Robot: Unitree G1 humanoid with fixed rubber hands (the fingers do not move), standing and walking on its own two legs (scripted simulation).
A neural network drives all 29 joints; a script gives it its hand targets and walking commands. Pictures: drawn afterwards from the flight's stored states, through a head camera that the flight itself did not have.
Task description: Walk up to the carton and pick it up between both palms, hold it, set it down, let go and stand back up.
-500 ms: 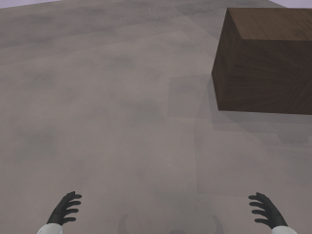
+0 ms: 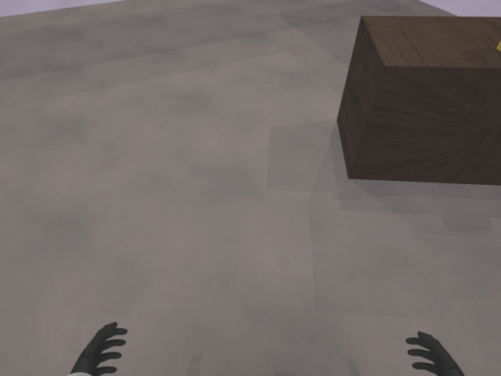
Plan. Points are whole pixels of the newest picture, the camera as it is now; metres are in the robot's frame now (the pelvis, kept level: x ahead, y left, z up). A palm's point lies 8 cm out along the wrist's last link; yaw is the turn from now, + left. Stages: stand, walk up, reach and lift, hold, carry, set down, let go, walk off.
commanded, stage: stand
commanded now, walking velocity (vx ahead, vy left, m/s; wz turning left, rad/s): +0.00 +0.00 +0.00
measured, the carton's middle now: out of the picture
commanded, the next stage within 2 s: none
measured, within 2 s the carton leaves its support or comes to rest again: neither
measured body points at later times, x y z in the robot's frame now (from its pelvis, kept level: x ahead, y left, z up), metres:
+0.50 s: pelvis +0.01 +0.00 +0.01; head +0.01 +0.00 +0.46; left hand +0.15 +0.30 -0.09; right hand +0.15 -0.30 -0.09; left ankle +0.02 +0.12 -0.73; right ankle +0.03 -0.12 -0.73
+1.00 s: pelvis +0.01 +0.00 +0.01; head +0.01 +0.00 +0.46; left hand +0.12 +0.31 -0.10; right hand +0.11 -0.31 -0.10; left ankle +0.02 +0.12 -0.73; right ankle +0.03 -0.12 -0.73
